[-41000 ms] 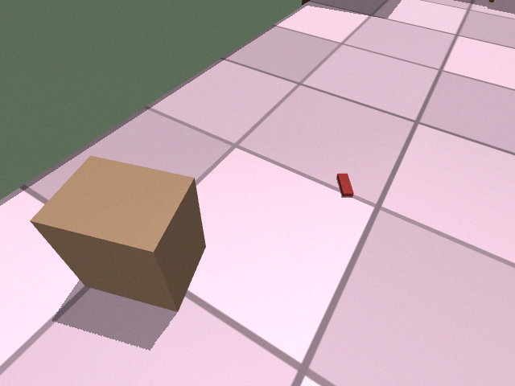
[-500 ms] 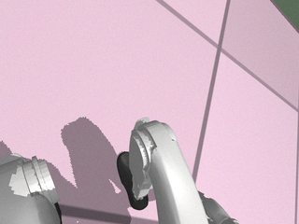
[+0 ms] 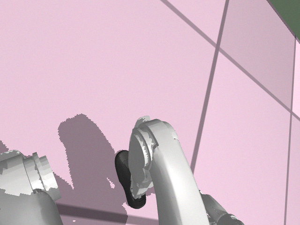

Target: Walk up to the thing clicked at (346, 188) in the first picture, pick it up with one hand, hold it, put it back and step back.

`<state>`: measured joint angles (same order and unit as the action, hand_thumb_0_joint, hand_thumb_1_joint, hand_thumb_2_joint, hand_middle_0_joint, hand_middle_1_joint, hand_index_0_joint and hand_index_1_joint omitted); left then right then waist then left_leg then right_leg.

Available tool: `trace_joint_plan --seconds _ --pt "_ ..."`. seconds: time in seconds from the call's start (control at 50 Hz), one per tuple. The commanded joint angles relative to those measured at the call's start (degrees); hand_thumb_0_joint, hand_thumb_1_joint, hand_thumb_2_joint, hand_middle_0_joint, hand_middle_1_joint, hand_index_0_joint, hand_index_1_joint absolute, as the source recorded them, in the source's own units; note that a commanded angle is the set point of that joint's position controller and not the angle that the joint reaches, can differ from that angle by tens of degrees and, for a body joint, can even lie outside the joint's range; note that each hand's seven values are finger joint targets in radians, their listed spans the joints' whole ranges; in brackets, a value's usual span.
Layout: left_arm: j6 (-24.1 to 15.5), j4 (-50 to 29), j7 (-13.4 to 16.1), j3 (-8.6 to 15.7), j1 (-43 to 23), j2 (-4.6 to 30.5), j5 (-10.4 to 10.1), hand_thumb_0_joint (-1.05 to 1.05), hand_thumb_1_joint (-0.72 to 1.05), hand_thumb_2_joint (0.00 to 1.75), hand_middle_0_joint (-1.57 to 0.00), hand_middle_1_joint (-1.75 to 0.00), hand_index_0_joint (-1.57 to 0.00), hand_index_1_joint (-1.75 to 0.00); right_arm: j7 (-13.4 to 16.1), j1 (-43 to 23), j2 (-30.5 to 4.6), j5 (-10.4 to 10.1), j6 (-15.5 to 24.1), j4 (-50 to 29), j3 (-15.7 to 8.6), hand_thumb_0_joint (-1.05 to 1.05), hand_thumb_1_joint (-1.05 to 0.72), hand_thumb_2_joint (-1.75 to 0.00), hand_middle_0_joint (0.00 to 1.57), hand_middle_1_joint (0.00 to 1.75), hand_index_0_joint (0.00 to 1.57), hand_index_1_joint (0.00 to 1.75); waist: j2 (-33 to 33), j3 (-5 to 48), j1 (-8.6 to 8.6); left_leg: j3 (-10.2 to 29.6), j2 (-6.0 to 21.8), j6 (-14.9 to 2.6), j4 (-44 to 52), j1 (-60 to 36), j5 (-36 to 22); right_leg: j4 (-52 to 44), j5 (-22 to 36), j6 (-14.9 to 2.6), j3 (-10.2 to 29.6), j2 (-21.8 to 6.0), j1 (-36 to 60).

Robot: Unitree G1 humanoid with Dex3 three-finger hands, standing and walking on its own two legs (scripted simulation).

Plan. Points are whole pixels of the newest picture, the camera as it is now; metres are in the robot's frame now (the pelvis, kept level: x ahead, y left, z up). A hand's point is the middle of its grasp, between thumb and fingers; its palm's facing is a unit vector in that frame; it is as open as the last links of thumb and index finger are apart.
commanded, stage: rest palm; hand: left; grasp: from above
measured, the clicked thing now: out of the picture +0.46 +0.36 -0.29
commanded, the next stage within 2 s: close in 0.72 s
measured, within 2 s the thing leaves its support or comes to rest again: neither
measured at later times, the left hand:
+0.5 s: hand out of the picture +0.44 +0.35 -0.26, palm faces -0.48 -0.13 -0.86, open 13.8 cm
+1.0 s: hand out of the picture +0.44 +0.35 -0.25, palm faces -0.45 -0.12 -0.88, open 13.2 cm
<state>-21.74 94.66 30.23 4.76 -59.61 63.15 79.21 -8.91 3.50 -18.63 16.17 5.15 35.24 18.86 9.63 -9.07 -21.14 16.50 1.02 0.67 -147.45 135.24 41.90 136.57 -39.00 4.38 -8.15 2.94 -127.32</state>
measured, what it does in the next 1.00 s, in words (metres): stands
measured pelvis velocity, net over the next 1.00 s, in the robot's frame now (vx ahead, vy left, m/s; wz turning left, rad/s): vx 0.00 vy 0.00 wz -0.01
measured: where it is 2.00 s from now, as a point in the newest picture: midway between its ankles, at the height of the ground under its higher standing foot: (95, 208)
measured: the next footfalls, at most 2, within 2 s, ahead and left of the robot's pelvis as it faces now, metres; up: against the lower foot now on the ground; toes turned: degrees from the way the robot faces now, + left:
none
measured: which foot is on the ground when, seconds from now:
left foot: down 0.00-1.00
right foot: down 0.00-1.00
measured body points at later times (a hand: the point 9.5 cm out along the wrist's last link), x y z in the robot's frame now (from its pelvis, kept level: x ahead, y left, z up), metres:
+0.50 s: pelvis +0.00 +0.00 +0.00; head +0.27 +0.15 +0.32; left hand +0.46 +0.35 -0.21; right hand +0.08 -0.25 -0.05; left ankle +0.06 +0.13 -0.27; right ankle +0.11 -0.13 -0.27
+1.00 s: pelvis +0.00 +0.00 +0.00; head +0.27 +0.15 +0.32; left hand +0.46 +0.35 -0.20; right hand +0.08 -0.25 -0.05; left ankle +0.06 +0.13 -0.27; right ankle +0.11 -0.13 -0.27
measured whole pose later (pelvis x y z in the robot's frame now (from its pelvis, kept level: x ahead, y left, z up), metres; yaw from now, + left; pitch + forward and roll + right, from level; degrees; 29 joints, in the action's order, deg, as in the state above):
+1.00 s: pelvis +0.00 +0.00 +0.00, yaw -1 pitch +27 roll -16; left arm -16.1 98.3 33.3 3.8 -61.7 63.0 77.2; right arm -10.5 2.4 -19.9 16.1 9.9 35.3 19.6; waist 9.7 -9.9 -22.5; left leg 16.6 1.3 0.0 -147.7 135.7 41.4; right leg 136.2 -38.1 4.7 -8.3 3.4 -127.6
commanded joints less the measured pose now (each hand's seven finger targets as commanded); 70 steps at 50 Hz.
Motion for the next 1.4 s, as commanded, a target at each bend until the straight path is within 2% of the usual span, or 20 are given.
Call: trace_joint_plan --seconds 0.0,0.14,0.22,0.26,0.4,0.5,0.56,0.64,0.68,0.74,0.78,0.92,0.94,0.98,1.06,1.08,1.18,1.22,1.3,1.38 --pt "0.57 -4.10 5.01 -1.29 -14.31 10.67 -0.15 0.00 -0.52 1.00 -0.09 -0.95 -0.08 -0.97 0.34 8.44 -19.20 0.37 0.85 0.94 -5.79 0.00 -0.90 -0.90 0.20 0.30 0.20 0.30 -34.28 34.49 -3.32 -6.81 2.09 -0.56 15.41 -31.05 -15.46 -9.54 16.21 -5.14 -8.07 2.35 15.82" --pt "4.01 -2.49 7.23 -1.09 -15.37 10.82 -0.47 0.00 -0.48 0.96 -0.11 -0.95 -0.10 -0.95 -0.48 8.07 -20.31 0.37 3.11 0.91 -5.69 0.00 -0.91 -0.90 0.20 0.30 0.20 0.30 -33.59 34.41 -3.54 -6.56 2.05 -0.55 15.72 -30.14 -14.17 -9.44 16.01 -5.10 -7.91 2.18 15.61" --pt "5.22 -3.71 6.50 0.51 -16.76 13.39 -1.19 0.00 -0.46 0.94 -0.12 -0.95 -0.12 -0.95 -0.61 8.19 -20.64 -0.24 4.14 0.50 -5.46 0.00 -0.91 -0.91 0.20 0.30 0.20 0.30 -33.85 34.61 -3.36 -6.42 2.02 -0.69 15.92 -29.42 -12.94 -9.58 15.15 -5.05 -7.51 1.99 15.99" --pt "5.84 -0.07 5.31 -0.07 -13.83 11.61 -1.73 0.00 -0.46 0.93 -0.13 -0.95 -0.13 -0.95 -0.93 7.81 -20.39 -0.27 4.71 0.18 -5.25 0.00 -0.91 -0.91 0.20 0.30 0.20 0.30 -33.39 33.07 -3.95 -6.18 2.15 -0.61 15.54 -29.50 -12.94 -8.68 15.30 -4.91 -7.58 1.78 15.53" --pt "4.39 -3.55 3.20 0.60 -14.83 13.18 -3.08 0.00 -0.47 0.93 -0.11 -0.96 -0.11 -0.96 -0.90 9.12 -20.20 -0.67 4.13 0.07 -5.19 0.00 -0.91 -0.91 0.20 0.30 0.20 0.30 -33.45 36.41 -3.84 -6.74 2.10 -0.78 14.81 -29.78 -15.51 -10.05 17.21 -4.92 -7.23 2.30 19.63" --pt "2.63 -2.17 2.44 -0.43 -12.84 12.72 -3.20 0.00 -0.46 0.93 -0.12 -0.96 -0.12 -0.96 -0.85 9.23 -20.24 -0.55 3.55 -0.10 -4.29 0.00 -0.91 -0.91 0.20 0.30 0.20 0.30 -34.71 34.03 -4.16 -6.18 2.26 -0.31 14.74 -30.92 -17.31 -9.34 17.82 -4.96 -7.98 1.98 18.76" --pt "1.32 -4.95 3.35 0.71 -14.19 15.20 -2.67 0.00 -0.46 0.95 -0.12 -0.95 -0.12 -0.95 -0.66 9.04 -20.15 -0.22 2.76 -0.38 -3.93 0.00 -0.91 -0.91 0.20 0.30 0.20 0.30 -35.04 36.75 -3.25 -6.14 2.38 -0.41 15.19 -31.53 -17.23 -9.71 17.86 -5.03 -7.91 2.41 20.42" --pt "1.00 -4.00 4.61 -1.11 -12.95 12.35 -2.31 0.00 -0.45 0.94 -0.12 -0.95 -0.12 -0.95 -0.84 8.12 -20.28 0.30 3.31 -0.11 -3.95 0.00 -0.91 -0.90 0.20 0.30 0.20 0.30 -33.62 33.44 -4.08 -6.57 2.20 -0.64 14.15 -30.00 -15.23 -9.65 16.67 -4.78 -8.09 2.41 18.39" --pt "1.01 -7.85 5.64 0.20 -15.72 14.89 -1.80 0.00 -0.44 0.95 -0.13 -0.94 -0.13 -0.95 -0.71 8.47 -20.73 0.41 3.53 0.01 -4.39 0.00 -0.90 -0.90 0.20 0.30 0.20 0.30 -35.16 36.69 -3.33 -6.59 2.34 -0.54 14.89 -31.75 -15.46 -10.13 16.96 -4.93 -7.84 2.57 19.51" --pt "2.50 -3.05 6.82 -1.54 -12.53 11.21 -2.18 0.00 -0.42 0.94 -0.14 -0.94 -0.14 -0.94 -0.89 8.08 -20.42 0.78 4.05 0.96 -4.62 0.00 -0.90 -0.90 0.20 0.30 0.20 0.30 -31.47 33.19 -3.95 -6.94 2.27 -0.84 14.58 -28.00 -12.45 -10.95 14.94 -4.82 -7.67 2.79 18.57" --pt "3.33 -3.86 7.33 -1.30 -14.63 12.00 -2.26 0.00 -0.41 0.93 -0.15 -0.93 -0.14 -0.93 -0.61 8.54 -20.45 0.52 4.23 1.58 -4.82 0.00 -0.90 -0.90 0.20 0.30 0.20 0.30 -32.41 33.74 -3.83 -6.75 2.24 -0.59 15.75 -28.55 -12.43 -11.19 14.68 -5.10 -7.89 2.79 18.00" --pt "6.03 -1.98 5.58 0.27 -15.21 12.60 -3.16 0.00 -0.31 0.83 -0.18 -0.93 -0.21 -0.90 -0.99 9.63 -20.81 -0.48 4.81 1.13 -4.92 0.00 -0.89 -0.90 0.20 0.30 0.20 0.30 -32.83 34.16 -4.32 -6.24 2.28 -0.71 15.20 -29.34 -14.57 -10.19 16.69 -4.80 -7.88 2.30 17.95" --pt "6.18 -0.92 4.86 -1.11 -15.10 11.30 -3.17 0.00 -0.29 0.81 -0.20 -0.93 -0.22 -0.90 -0.94 8.80 -20.54 -0.37 4.87 0.59 -4.90 0.00 -0.90 -0.90 0.20 0.30 0.20 0.30 -32.60 33.17 -4.64 -6.50 2.27 -0.79 15.08 -28.41 -13.34 -10.23 15.85 -4.91 -7.40 2.27 17.72" --pt "5.92 -3.24 4.08 0.79 -16.22 14.24 -3.52 0.00 -0.28 0.80 -0.21 -0.93 -0.23 -0.90 -0.83 9.26 -20.64 -0.77 4.71 0.74 -4.87 0.00 -0.90 -0.90 0.20 0.30 0.20 0.30 -34.48 35.67 -3.84 -6.26 2.35 -0.50 15.54 -30.06 -14.70 -10.19 16.52 -5.05 -7.51 2.24 18.78" --pt "5.06 -2.05 1.66 -1.10 -13.29 10.91 -4.30 0.00 -0.24 0.77 -0.23 -0.91 -0.26 -0.88 -1.20 8.43 -19.49 -0.88 4.41 0.04 -4.11 0.00 -0.90 -0.90 0.20 0.30 0.20 0.30 -31.72 32.72 -4.40 -6.58 2.15 -0.68 14.65 -28.10 -14.64 -10.25 16.49 -4.83 -7.83 2.28 18.46" --pt "4.28 -5.53 1.61 0.00 -15.76 13.49 -4.49 0.00 -0.22 0.75 -0.24 -0.90 -0.27 -0.87 -0.80 8.90 -20.53 -1.12 4.11 0.22 -4.63 0.00 -0.89 -0.90 0.20 0.30 0.20 0.30 -33.66 36.05 -3.89 -6.39 2.19 -0.55 15.03 -30.28 -16.22 -10.56 17.40 -4.96 -7.79 2.40 19.29" --pt "2.37 -3.29 1.74 -1.33 -13.35 11.44 -3.94 0.00 -0.19 0.73 -0.26 -0.89 -0.29 -0.85 -0.79 9.00 -19.86 -0.55 3.06 0.03 -3.74 0.00 -0.89 -0.90 0.20 0.30 0.20 0.30 -32.45 34.35 -4.60 -6.17 2.30 -0.55 14.73 -29.70 -16.89 -10.45 17.89 -4.84 -8.31 2.50 19.59" --pt "1.25 -5.68 2.66 0.27 -15.00 14.89 -3.25 0.00 -0.16 0.72 -0.27 -0.88 -0.31 -0.84 -0.44 8.81 -20.54 -0.37 2.77 -0.14 -3.77 0.00 -0.89 -0.90 0.20 0.30 0.20 0.30 -34.80 35.45 -3.48 -5.72 2.37 -0.20 15.65 -31.34 -16.77 -10.14 17.14 -5.16 -8.45 2.29 19.16" --pt "1.11 -3.16 4.47 -0.90 -13.42 12.24 -2.18 0.00 -0.11 0.67 -0.32 -0.84 -0.35 -0.80 -0.83 8.55 -19.81 0.37 2.84 -0.38 -3.21 0.00 -0.89 -0.90 0.20 0.30 0.20 0.30 -32.98 34.01 -4.40 -5.87 2.38 -0.50 14.84 -30.36 -15.74 -9.73 16.97 -4.82 -8.62 2.38 18.71" --pt "1.83 -4.43 6.48 -0.56 -15.16 14.21 -1.20 0.00 -0.07 0.64 -0.35 -0.80 -0.39 -0.76 -0.34 8.70 -20.65 0.69 3.10 0.44 -4.01 0.00 -0.89 -0.90 0.20 0.30 0.20 0.30 -33.92 35.32 -3.97 -6.46 2.47 -0.56 15.20 -29.98 -14.81 -10.49 16.58 -5.09 -7.89 2.66 19.32"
